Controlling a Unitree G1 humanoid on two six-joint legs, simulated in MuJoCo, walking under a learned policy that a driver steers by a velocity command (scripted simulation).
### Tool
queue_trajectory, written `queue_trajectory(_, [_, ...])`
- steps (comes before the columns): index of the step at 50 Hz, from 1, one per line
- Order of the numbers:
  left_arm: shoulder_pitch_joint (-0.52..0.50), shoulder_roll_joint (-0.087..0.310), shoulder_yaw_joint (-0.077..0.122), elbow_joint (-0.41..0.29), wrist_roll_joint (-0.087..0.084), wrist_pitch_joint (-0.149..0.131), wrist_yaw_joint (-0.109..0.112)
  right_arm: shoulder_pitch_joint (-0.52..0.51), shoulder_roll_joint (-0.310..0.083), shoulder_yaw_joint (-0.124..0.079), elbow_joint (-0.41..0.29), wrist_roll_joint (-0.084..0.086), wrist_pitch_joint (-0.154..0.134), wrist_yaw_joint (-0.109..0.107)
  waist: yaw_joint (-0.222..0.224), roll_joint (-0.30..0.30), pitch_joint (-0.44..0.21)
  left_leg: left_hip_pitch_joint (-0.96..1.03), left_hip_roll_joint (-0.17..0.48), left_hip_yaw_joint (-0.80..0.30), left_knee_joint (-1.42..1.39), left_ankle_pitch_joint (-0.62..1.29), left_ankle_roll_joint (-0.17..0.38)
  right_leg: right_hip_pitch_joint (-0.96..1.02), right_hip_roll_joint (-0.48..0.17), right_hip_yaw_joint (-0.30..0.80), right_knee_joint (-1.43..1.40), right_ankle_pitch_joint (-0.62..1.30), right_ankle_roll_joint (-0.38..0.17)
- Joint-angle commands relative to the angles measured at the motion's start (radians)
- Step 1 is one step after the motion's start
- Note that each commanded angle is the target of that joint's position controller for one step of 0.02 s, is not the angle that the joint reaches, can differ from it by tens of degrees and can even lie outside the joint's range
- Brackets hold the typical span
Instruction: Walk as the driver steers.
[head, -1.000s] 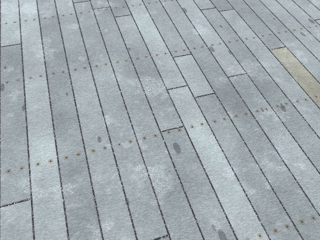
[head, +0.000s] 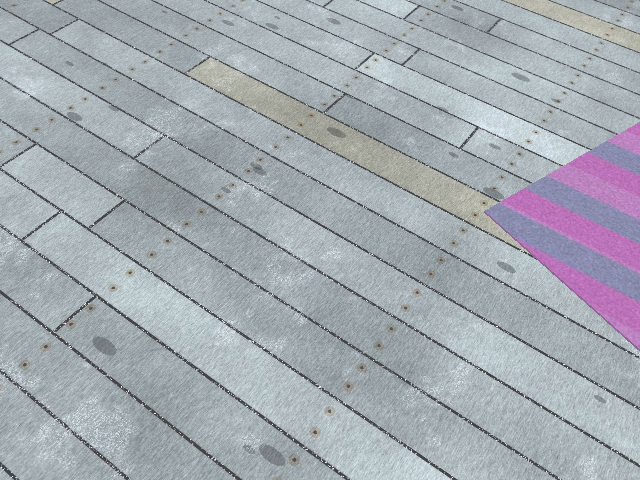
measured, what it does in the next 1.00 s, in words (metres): walks ahead: right foot, then left foot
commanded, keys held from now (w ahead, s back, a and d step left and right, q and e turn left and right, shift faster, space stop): no key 0.36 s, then w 0.64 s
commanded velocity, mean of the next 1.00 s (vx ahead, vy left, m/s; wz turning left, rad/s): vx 0.21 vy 0.00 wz -0.08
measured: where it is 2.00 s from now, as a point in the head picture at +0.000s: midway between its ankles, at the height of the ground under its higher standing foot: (314, 459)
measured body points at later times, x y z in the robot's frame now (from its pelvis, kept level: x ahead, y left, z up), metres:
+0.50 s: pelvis +0.01 -0.04 +0.00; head +0.01 -0.04 +0.45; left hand +0.15 +0.21 -0.11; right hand +0.11 -0.32 -0.12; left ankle +0.00 +0.09 -0.72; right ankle -0.02 -0.15 -0.74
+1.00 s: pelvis +0.19 +0.01 +0.00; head +0.21 +0.03 +0.45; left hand +0.40 +0.25 -0.09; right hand +0.17 -0.26 -0.12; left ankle +0.08 +0.09 -0.74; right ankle +0.36 -0.16 -0.68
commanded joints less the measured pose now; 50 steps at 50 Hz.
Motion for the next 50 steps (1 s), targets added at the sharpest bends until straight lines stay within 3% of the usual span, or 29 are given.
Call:
queue_trajectory(1, [0.007,0.039,0.01,-0.058,-0.003,-0.007,0.002,-0.046,-0.131,-0.025,-0.063,0.001,-0.005,-0.009,0.008,0.204,-0.084,0.141,0.215,-0.179,-0.129,0.369,0.205,-0.051,-0.036,-0.029,-0.034,0.032,0.035])
queue_trajectory(4, [-0.026,-0.004,-0.014,-0.068,0.008,-0.01,-0.006,-0.043,-0.15,-0.028,-0.053,0.004,0.005,-0.007,-0.014,0.24,-0.115,0.147,0.218,-0.151,-0.111,0.382,0.206,0.085,-0.084,-0.092,-0.289,0.011,0.032])
queue_trajectory(6, [-0.022,0.011,-0.013,-0.062,0.003,-0.012,-0.011,-0.018,-0.176,-0.033,-0.04,0.013,0.013,-0.002,-0.028,0.254,-0.117,0.14,0.231,-0.168,-0.1,0.387,0.212,0.156,-0.081,-0.133,-0.425,0.054,0.023])
queue_trajectory(8, [0.042,0.009,-0.011,-0.028,0.006,-0.015,-0.017,-0.025,-0.167,-0.024,-0.03,0.028,0.017,0.001,0.011,0.231,-0.109,0.096,0.217,-0.155,-0.067,0.369,0.185,0.283,-0.068,-0.163,-0.678,0.252,-0.011])
queue_trajectory(9, [0.05,0.022,-0.01,-0.024,0.013,-0.016,-0.017,0.018,-0.148,-0.016,-0.01,0.032,0.01,0.003,0.012,0.201,-0.103,0.053,0.2,-0.145,-0.06,0.32,0.137,0.367,-0.079,-0.136,-0.786,0.36,-0.041])
queue_trajectory(10, [0.061,0.069,-0.006,-0.034,0.021,-0.017,-0.011,0.047,-0.124,-0.004,-0.005,0.012,-0.003,0.008,-0.006,0.111,-0.137,-0.021,0.162,-0.108,-0.012,0.21,0.063,0.481,-0.177,-0.02,-0.766,0.526,-0.079])
queue_trajectory(11, [0.018,0.131,0.003,-0.038,0.03,-0.013,-0.004,0.084,-0.073,0.012,-0.011,-0.019,-0.019,0.017,-0.07,-0.095,-0.145,-0.065,0.064,-0.007,0.019,0.011,-0.012,0.463,-0.283,0.081,-0.708,0.621,-0.158])
queue_trajectory(12, [-0.02,0.041,-0.018,-0.04,0.035,-0.021,-0.014,0.026,-0.08,0.016,-0.012,-0.026,-0.019,0.011,-0.034,-0.102,-0.141,0.034,0.068,-0.004,-0.017,-0.03,-0.048,0.328,-0.288,0.09,-0.724,0.449,-0.206])
queue_trajectory(13, [-0.032,0.004,-0.03,-0.041,0.042,-0.03,-0.023,-0.014,-0.11,0.009,-0.007,-0.021,-0.017,0.008,-0.018,-0.059,-0.104,0.055,0.062,0.002,-0.015,0.021,-0.058,0.298,-0.237,0.063,-0.738,0.333,-0.181])
queue_trajectory(16, [-0.011,0.021,-0.032,-0.016,0.039,-0.053,-0.025,-0.005,-0.117,0.007,0.012,-0.011,-0.002,-0.003,-0.012,-0.07,-0.044,0.06,0.065,-0.001,-0.02,0.079,-0.061,0.257,-0.201,0.041,-0.748,0.312,-0.137])
queue_trajectory(18, [0.006,0.007,-0.039,-0.004,0.036,-0.058,-0.022,0.011,-0.114,0.008,0.031,-0.006,-0.001,-0.006,-0.012,-0.051,-0.033,0.067,0.067,-0.001,-0.028,0.092,-0.06,0.253,-0.19,0.03,-0.743,0.33,-0.129])
queue_trajectory(20, [0.035,0.027,-0.033,0.006,0.029,-0.052,-0.014,0.019,-0.105,0.009,0.05,0.0,-0.001,-0.01,0.008,-0.057,-0.042,0.028,0.025,0.055,0.036,-0.039,-0.061,0.273,-0.191,0.058,-0.78,0.071,-0.156])
queue_trajectory(22, [0.094,0.092,-0.014,0.018,0.019,-0.046,-0.01,-0.025,-0.107,0.006,0.034,0.018,-0.01,-0.011,0.054,-0.111,0.041,-0.145,-0.007,0.084,0.169,-0.176,-0.044,0.274,-0.281,0.215,-0.879,-0.246,-0.238])
queue_trajectory(23, [0.118,0.101,-0.012,0.025,0.015,-0.052,-0.008,-0.054,-0.112,0.004,0.018,0.028,-0.021,-0.008,0.07,-0.134,0.081,-0.221,0.011,0.053,0.244,-0.225,-0.024,0.275,-0.332,0.298,-0.919,-0.279,-0.276])
queue_trajectory(25, [0.15,0.083,-0.013,0.039,0.01,-0.074,-0.004,-0.065,-0.127,-0.006,0.004,0.043,-0.046,0.007,0.072,-0.145,0.095,-0.381,0.068,-0.02,0.389,-0.313,0.022,0.366,-0.405,0.381,-0.937,-0.205,-0.32])
queue_trajectory(27, [0.122,0.065,-0.016,0.034,-0.005,-0.086,-0.007,-0.06,-0.119,-0.002,0.008,0.045,-0.067,0.025,0.058,-0.083,0.071,-0.392,0.093,-0.023,0.322,-0.286,0.05,0.423,-0.394,0.322,-0.927,-0.094,-0.306])
queue_trajectory(29, [0.079,0.082,-0.011,0.025,-0.008,-0.088,-0.015,-0.039,-0.1,0.007,0.025,0.037,-0.078,0.04,0.037,-0.054,0.028,-0.228,0.067,0.022,0.199,-0.174,0.053,0.36,-0.337,0.204,-0.913,0.052,-0.28])
queue_trajectory(31, [0.046,0.085,-0.009,0.024,-0.014,-0.083,-0.024,0.063,-0.103,0.003,0.071,0.031,-0.079,0.048,-0.022,-0.044,-0.019,0.036,0.009,0.083,0.061,0.04,0.039,0.232,-0.28,0.096,-0.858,0.13,-0.251])
queue_trajectory(32, [0.056,0.064,-0.015,0.028,-0.009,-0.082,-0.027,0.138,-0.114,-0.005,0.103,0.029,-0.076,0.045,-0.052,-0.025,-0.044,0.168,-0.021,0.1,0.046,0.07,0.03,0.162,-0.253,0.065,-0.805,0.128,-0.233])
queue_trajectory(33, [0.058,0.029,-0.028,0.03,-0.001,-0.087,-0.03,0.22,-0.133,-0.014,0.123,0.034,-0.072,0.038,-0.089,0.001,-0.065,0.286,0.003,0.061,0.031,0.041,0.04,0.086,-0.219,0.024,-0.709,0.13,-0.199])
queue_trajectory(34, [0.034,-0.048,-0.052,0.01,0.017,-0.096,-0.034,0.328,-0.204,-0.029,0.13,0.03,-0.072,0.024,-0.131,0.188,-0.089,0.385,0.199,-0.216,-0.107,-0.095,0.105,-0.032,-0.116,-0.09,-0.381,0.091,-0.12])
queue_trajectory(35, [0.044,-0.034,-0.046,-0.043,-0.003,-0.117,-0.025,0.364,-0.311,-0.049,0.123,0.015,-0.077,0.033,-0.116,0.378,-0.107,0.429,0.395,-0.667,-0.28,-0.359,0.265,-0.237,-0.022,-0.11,-0.098,-0.099,-0.082])
queue_trajectory(36, [0.057,0.044,-0.025,-0.028,-0.026,-0.131,-0.022,0.288,-0.239,-0.028,0.105,0.014,-0.085,0.035,-0.086,0.245,-0.035,0.37,0.415,-0.703,-0.313,-0.51,0.286,-0.32,-0.093,-0.036,0.037,-0.071,-0.096])
queue_trajectory(37, [0.053,0.065,-0.018,-0.018,-0.032,-0.139,-0.027,0.234,-0.189,-0.013,0.09,0.017,-0.09,0.032,-0.063,0.205,0.035,0.332,0.376,-0.595,-0.308,-0.474,0.253,-0.365,-0.137,-0.04,0.06,0.037,-0.116])
queue_trajectory(39, [0.045,0.043,-0.018,0.006,-0.007,-0.143,-0.032,0.177,-0.161,-0.001,0.075,0.005,-0.09,0.032,-0.037,0.128,0.046,0.297,0.291,-0.407,-0.313,-0.222,0.203,-0.343,-0.188,-0.063,0.014,0.194,-0.123])
queue_trajectory(42, [0.045,0.009,-0.021,0.016,0.004,-0.135,-0.046,0.198,-0.139,0.01,0.079,0.008,-0.084,0.027,-0.029,0.131,0.022,0.264,0.22,-0.221,-0.333,0.077,0.181,-0.285,-0.202,-0.108,-0.052,0.326,-0.093])
queue_trajectory(44, [-0.006,-0.009,-0.028,-0.007,0.007,-0.133,-0.048,0.216,-0.159,0.006,0.088,0.012,-0.08,0.023,-0.038,0.114,0.031,0.262,0.215,-0.163,-0.342,0.232,0.195,-0.3,-0.202,-0.127,-0.147,0.379,-0.062])
queue_trajectory(48, [-0.151,-0.05,-0.048,-0.054,0.002,-0.146,-0.06,0.259,-0.158,0.01,0.112,0.016,-0.066,0.008,-0.079,0.119,0.055,0.214,0.167,-0.05,-0.364,0.312,0.166,-0.209,-0.166,-0.176,-0.42,0.549,-0.047])
queue_trajectory(50, [-0.213,-0.054,-0.053,-0.074,-0.003,-0.152,-0.071,0.293,-0.172,0.006,0.13,0.019,-0.063,0.005,-0.095,0.116,0.075,0.22,0.188,-0.051,-0.372,0.288,0.173,-0.177,-0.151,-0.183,-0.502,0.596,-0.054])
